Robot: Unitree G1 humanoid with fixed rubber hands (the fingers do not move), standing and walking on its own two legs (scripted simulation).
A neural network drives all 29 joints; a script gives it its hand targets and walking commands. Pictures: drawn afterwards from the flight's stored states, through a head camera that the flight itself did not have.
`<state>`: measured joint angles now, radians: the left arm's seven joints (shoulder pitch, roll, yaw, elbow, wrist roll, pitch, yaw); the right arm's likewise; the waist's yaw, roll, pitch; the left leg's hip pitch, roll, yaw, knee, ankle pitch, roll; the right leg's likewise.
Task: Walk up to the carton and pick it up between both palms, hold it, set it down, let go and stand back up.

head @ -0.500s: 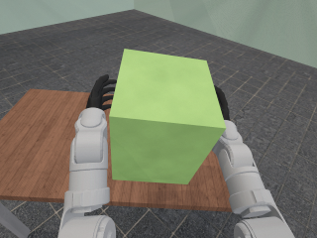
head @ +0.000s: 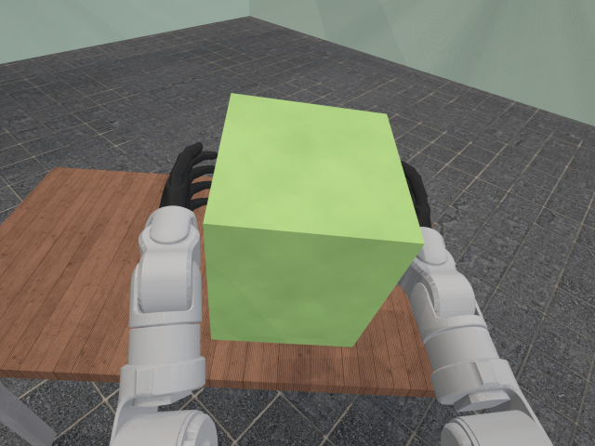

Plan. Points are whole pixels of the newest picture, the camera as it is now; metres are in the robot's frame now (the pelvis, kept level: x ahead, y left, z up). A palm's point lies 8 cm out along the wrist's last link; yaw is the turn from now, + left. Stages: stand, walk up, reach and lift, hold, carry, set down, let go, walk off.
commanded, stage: hold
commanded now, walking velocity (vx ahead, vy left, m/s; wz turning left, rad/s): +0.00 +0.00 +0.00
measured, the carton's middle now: (296, 229) +0.37 +0.00 +0.14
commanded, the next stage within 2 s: none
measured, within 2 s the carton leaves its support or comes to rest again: neither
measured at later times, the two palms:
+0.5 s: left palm (181, 205) +0.36 +0.14 +0.19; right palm (412, 222) +0.36 -0.15 +0.16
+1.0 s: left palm (179, 202) +0.36 +0.15 +0.19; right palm (410, 220) +0.36 -0.14 +0.16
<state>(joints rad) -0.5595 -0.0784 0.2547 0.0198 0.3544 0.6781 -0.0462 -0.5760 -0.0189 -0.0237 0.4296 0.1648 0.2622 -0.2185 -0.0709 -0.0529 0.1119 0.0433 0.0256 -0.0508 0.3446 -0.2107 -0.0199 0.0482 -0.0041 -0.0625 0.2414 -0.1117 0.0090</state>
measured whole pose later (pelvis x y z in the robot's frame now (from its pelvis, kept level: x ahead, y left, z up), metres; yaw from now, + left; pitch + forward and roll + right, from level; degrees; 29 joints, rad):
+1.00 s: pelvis +0.00 +0.00 +0.00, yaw +0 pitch -9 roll -1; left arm -0.61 -0.06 0.27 0.08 0.36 0.67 -0.05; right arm -0.61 0.00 -0.06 0.48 0.14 0.25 -0.21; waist -0.06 -0.06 0.10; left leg 0.03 0.02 -0.05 0.33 -0.20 -0.02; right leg 0.03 -0.01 -0.06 0.25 -0.11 0.01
